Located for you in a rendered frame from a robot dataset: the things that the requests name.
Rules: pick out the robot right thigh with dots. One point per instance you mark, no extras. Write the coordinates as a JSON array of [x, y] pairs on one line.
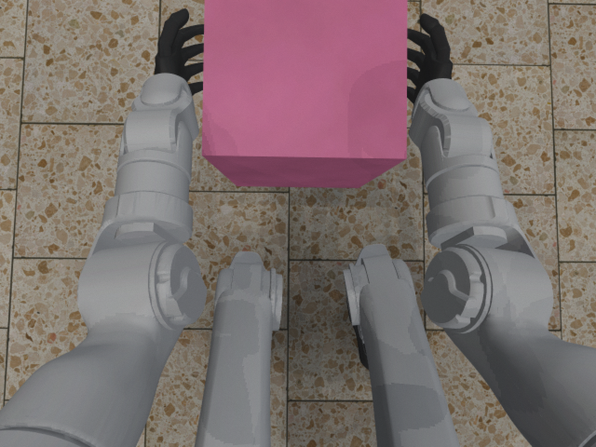
[[410, 409]]

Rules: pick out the carton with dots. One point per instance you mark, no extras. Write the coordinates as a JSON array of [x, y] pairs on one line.
[[304, 93]]

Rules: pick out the right robot forearm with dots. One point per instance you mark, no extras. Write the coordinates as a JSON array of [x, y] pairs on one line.
[[465, 196]]

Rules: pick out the right robot hand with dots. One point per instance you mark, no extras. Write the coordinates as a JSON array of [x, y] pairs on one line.
[[435, 63]]

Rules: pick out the left robot upper arm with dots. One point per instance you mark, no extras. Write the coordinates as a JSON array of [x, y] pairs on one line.
[[135, 301]]

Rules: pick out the robot right shin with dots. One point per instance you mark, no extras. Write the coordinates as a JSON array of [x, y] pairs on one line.
[[401, 268]]

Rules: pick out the left robot hand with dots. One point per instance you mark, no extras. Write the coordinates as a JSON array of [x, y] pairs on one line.
[[171, 57]]

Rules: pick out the right robot upper arm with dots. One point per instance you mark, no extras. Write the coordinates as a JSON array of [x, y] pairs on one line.
[[495, 306]]

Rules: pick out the left robot forearm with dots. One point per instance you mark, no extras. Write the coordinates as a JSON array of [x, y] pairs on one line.
[[154, 169]]

